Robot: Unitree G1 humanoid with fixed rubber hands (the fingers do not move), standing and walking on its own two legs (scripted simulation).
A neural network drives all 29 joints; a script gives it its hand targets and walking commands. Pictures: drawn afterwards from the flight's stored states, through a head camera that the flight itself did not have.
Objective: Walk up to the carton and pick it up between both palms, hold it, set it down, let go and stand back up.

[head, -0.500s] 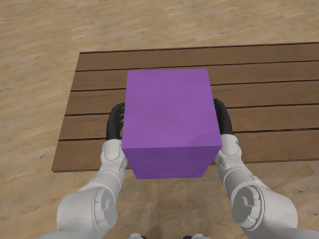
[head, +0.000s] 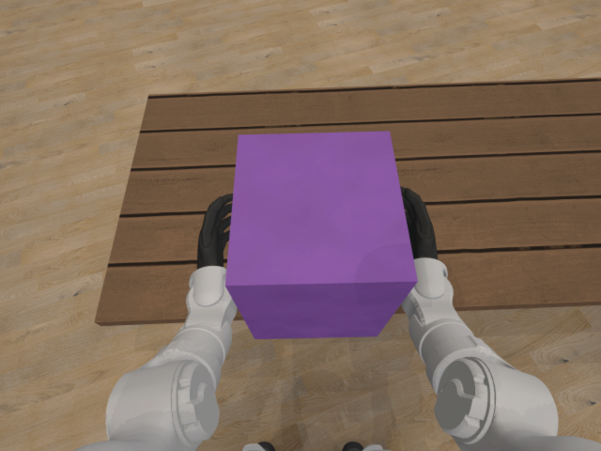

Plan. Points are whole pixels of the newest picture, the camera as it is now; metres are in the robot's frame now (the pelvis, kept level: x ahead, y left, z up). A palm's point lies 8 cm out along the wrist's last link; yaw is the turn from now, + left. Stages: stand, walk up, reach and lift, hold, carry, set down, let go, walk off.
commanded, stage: reach and lift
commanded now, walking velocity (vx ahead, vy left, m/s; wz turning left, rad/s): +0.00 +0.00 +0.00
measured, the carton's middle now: (315, 246) +0.39 -0.01 -0.03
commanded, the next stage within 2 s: none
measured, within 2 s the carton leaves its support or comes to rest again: leaves its support in 1.08 s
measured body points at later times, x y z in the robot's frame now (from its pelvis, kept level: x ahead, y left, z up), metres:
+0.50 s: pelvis +0.00 +0.00 +0.00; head +0.10 +0.00 +0.44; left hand +0.40 +0.14 -0.02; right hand +0.39 -0.15 -0.01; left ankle +0.00 +0.14 -0.72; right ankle -0.02 -0.11 -0.72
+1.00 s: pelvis -0.02 +0.01 -0.01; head +0.07 +0.01 +0.43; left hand +0.38 +0.15 -0.02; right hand +0.38 -0.15 +0.00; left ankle +0.00 +0.14 -0.72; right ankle -0.02 -0.11 -0.72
